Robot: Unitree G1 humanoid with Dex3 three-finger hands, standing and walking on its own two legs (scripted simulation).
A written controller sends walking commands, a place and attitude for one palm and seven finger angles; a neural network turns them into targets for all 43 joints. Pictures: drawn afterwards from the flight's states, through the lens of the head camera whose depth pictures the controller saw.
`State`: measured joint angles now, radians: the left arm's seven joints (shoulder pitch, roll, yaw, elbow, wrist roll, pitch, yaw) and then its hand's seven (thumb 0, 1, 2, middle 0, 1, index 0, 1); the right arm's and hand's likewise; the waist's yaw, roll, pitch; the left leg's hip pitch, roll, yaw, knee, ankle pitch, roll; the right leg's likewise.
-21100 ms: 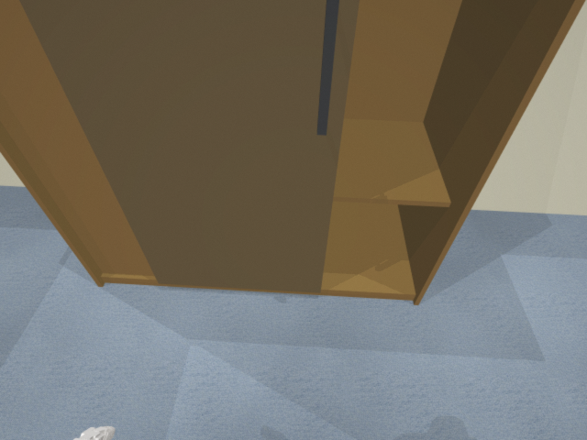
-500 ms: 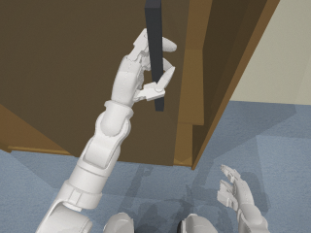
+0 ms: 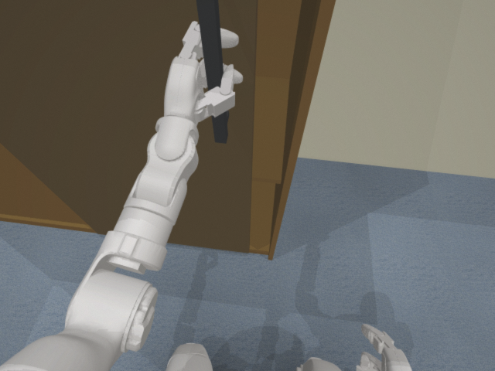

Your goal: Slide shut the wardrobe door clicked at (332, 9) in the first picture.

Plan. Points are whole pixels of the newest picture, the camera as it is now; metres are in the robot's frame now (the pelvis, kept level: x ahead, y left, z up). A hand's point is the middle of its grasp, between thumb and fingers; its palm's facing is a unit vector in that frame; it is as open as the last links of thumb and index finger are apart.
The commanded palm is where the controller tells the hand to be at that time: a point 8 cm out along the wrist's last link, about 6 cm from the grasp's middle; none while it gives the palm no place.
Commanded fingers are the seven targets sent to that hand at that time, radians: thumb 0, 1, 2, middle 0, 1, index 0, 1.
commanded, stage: step sideways, sliding the door along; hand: left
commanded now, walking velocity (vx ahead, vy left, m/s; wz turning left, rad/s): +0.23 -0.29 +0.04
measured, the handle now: (218, 69) +0.49 +0.13 +0.18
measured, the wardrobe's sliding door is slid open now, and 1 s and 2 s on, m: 0.08 0.00 0.00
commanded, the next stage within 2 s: stop walking and hold the door there in 1.00 s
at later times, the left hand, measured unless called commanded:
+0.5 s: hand (268, 92) +0.45 +0.05 +0.18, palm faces +0.33 -0.94 -0.09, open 6.4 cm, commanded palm +0.42 +0.00 +0.19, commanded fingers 0.00 0.90 0.90 -0.45 -1.40 -0.45 -1.40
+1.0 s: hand (297, 91) +0.45 +0.01 +0.18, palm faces +0.46 -0.89 -0.02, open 6.5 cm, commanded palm +0.42 -0.07 +0.19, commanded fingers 0.00 0.90 0.90 -0.45 -1.40 -0.45 -1.40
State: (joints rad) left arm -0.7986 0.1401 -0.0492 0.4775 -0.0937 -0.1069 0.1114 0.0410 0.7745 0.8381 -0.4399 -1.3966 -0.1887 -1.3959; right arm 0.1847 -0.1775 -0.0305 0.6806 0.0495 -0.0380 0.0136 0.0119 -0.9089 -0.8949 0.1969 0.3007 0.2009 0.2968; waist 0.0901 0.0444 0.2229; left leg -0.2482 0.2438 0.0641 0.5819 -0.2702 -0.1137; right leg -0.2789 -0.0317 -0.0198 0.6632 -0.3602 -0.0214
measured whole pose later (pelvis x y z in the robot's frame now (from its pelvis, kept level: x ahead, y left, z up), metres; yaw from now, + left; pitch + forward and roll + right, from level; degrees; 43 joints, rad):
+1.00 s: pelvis +0.11 -0.22 +0.01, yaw +12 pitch +1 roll +0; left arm -0.42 0.09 0.04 -0.04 -0.07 -0.05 0.21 0.02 0.76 0.86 -0.45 -1.40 -0.12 -1.38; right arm 0.04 -0.23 -0.07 0.61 0.04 -0.14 0.02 0.01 -0.91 -0.89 0.20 0.30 0.20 0.30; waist 0.12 0.06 0.22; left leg -0.17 0.15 0.14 0.51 -0.28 -0.04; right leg -0.30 0.01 -0.01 0.65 -0.24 0.00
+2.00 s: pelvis +0.15 -0.17 +0.01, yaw +1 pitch -3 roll +1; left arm -0.04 0.20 0.11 -0.14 -0.04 -0.06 0.20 0.00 0.76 0.78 -0.45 -1.40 -0.33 -1.40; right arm 0.18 -0.19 0.03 0.62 0.00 -0.06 -0.04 0.01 -0.91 -0.89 0.20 0.30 0.20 0.30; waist 0.02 -0.01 0.05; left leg -0.11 0.07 0.15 0.44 -0.28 -0.03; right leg -0.25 -0.01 0.04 0.46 -0.16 0.01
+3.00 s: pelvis +0.13 -0.12 +0.00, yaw +2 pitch -2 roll +2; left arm -0.15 0.15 -0.01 -0.17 -0.05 -0.06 0.20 0.02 0.79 0.80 -0.45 -1.40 -0.21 -1.40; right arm 0.11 -0.20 0.01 0.57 0.01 0.05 -0.03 0.01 -0.91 -0.89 0.20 0.30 0.20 0.30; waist 0.04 0.01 0.12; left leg -0.21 -0.03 0.18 0.51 -0.28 0.07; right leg -0.38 -0.10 0.01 0.74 -0.31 0.01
